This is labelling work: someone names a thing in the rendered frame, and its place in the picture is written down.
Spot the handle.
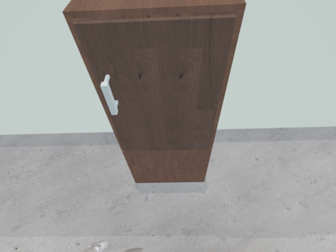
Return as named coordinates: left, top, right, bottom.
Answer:
left=100, top=75, right=118, bottom=115

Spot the cupboard door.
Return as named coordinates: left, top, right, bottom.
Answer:
left=73, top=14, right=236, bottom=151

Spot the left robot hand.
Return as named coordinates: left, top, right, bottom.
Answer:
left=83, top=240, right=108, bottom=252

